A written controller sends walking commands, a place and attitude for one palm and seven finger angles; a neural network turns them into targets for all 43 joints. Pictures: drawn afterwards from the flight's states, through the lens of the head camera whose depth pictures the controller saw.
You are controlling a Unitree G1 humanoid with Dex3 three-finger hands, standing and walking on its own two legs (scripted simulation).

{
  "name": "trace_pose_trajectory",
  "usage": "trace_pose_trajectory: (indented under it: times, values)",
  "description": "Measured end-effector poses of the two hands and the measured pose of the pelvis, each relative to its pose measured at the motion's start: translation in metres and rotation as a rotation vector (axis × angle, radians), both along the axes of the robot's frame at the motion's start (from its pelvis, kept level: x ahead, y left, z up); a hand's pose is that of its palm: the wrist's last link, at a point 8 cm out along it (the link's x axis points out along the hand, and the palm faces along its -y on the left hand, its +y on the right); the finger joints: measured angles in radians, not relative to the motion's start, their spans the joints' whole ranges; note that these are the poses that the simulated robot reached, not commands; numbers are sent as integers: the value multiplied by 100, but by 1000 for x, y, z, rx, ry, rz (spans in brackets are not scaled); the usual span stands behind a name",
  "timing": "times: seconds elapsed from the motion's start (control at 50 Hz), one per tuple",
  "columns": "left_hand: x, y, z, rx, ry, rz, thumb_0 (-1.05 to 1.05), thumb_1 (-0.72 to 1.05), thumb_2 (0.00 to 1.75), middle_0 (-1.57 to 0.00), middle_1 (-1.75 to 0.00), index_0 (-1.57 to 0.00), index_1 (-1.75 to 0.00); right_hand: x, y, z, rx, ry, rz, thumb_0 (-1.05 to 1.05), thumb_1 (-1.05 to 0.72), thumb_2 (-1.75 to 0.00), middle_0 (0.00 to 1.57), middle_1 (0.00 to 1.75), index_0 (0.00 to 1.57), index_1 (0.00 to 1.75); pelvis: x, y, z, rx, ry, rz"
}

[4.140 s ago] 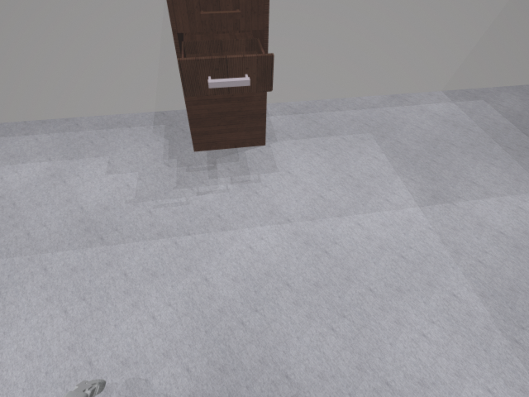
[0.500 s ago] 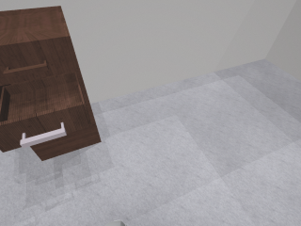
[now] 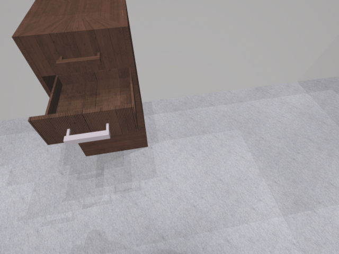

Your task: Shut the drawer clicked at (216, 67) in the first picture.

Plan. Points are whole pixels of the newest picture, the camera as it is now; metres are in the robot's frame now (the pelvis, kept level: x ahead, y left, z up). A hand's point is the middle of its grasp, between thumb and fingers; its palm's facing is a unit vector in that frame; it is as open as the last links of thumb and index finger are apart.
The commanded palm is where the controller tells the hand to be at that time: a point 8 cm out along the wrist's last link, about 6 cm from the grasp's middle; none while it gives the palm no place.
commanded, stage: turn to face it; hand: left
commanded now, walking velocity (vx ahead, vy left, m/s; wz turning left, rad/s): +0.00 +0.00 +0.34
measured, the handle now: (88, 132) +0.56 +0.36 -0.17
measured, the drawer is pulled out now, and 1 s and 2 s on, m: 0.27 0.27 0.27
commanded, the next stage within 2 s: take the last steps up to it in 0.20 s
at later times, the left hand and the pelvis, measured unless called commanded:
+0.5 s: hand out of the picture -0.06 +0.18 -0.17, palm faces +0.28 -0.93 -0.22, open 7.3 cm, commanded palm none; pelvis -0.01 -0.01 +0.00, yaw +12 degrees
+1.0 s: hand (102, 247) +0.17 +0.20 -0.17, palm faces +0.20 -0.95 -0.23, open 7.4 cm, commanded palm none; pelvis +0.11 +0.00 -0.02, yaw +12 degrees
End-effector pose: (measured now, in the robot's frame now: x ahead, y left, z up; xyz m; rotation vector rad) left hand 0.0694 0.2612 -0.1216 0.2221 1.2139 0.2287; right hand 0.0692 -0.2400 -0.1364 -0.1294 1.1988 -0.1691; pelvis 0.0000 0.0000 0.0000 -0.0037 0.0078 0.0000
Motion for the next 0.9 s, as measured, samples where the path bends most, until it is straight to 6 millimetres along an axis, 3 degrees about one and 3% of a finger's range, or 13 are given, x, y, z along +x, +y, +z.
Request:
trace_pose_trajectory:
  times: [0.1,0.18,0.3,0.4,0.52,0.58,0.64,0.72,0.8,0.9]
  values:
    - [-8,-27,7,25,-53,18,0,91,90,-20,-30,-20,-30,1,-25,-16,24,20,22,0,-90,-90,21,30,20,30,-4,-22,-5,15,-11,48]
    - [-28,-45,16,9,-47,64,0,91,90,-20,-30,-20,-30,3,-38,-10,24,49,61,0,-91,-90,20,30,20,30,-4,-32,4,34,-19,94]
    - [-59,-60,12,-25,-11,124,0,91,90,-20,-30,-20,-30,6,-43,-4,6,85,115,0,-91,-90,20,30,20,30,-6,-37,9,49,-22,149]
    - [-100,-55,1,-53,50,194,0,92,90,-21,-30,-20,-30,21,-27,0,-13,88,189,0,-91,-90,20,30,19,30,-12,-30,7,40,-17,180]
    - [-158,-33,-23,-106,161,293,0,91,90,-20,-30,-20,-30,46,12,6,-39,5,282,0,-91,-90,20,30,20,30,-12,-4,-4,0,-6,216]
    - [-170,-23,-27,-118,225,298,0,91,90,-20,-30,-20,-30,43,28,10,-41,-14,283,0,-91,-90,20,30,20,30,-8,5,-3,9,-18,207]
    - [-159,-14,-21,-127,228,285,0,91,90,-20,-30,-20,-30,28,36,12,-38,18,255,0,-91,-90,20,30,20,30,1,13,4,5,-22,210]
    - [-123,-5,-15,-123,170,265,0,91,90,-20,-30,-19,-29,2,38,8,-28,115,225,0,-92,-90,20,30,20,30,16,20,8,12,-25,220]
    - [-72,-2,-12,-111,107,234,0,91,90,-20,-30,-19,-29,-22,37,1,-6,224,188,0,-92,-90,20,30,20,30,36,20,6,25,-27,222]
    - [8,-6,-11,-89,32,166,0,91,90,-20,-30,-19,-29,-39,29,-11,26,344,126,0,-91,-90,21,30,20,30,69,13,-2,43,-26,209]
